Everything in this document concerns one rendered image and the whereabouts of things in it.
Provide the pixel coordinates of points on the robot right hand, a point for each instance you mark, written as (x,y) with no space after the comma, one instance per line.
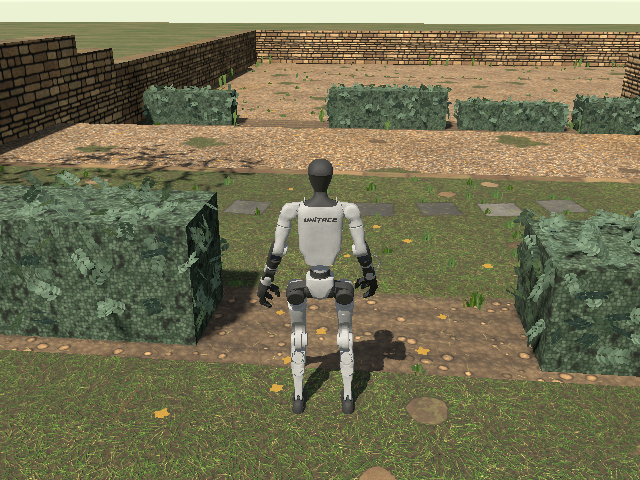
(366,283)

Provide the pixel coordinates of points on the robot left hand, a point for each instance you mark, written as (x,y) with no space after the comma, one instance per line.
(262,293)

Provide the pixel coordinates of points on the robot right forearm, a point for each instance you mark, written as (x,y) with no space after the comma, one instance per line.
(367,265)

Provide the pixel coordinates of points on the right robot upper arm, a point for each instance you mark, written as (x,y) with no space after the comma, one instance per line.
(352,213)

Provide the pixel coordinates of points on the robot right foot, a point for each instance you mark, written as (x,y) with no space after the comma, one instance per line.
(347,405)

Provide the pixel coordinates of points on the robot right shin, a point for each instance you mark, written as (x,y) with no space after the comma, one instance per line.
(347,367)

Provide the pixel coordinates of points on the left robot upper arm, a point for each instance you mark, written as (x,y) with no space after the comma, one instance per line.
(288,212)

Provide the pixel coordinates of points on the robot left forearm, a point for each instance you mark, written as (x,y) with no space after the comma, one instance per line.
(270,267)

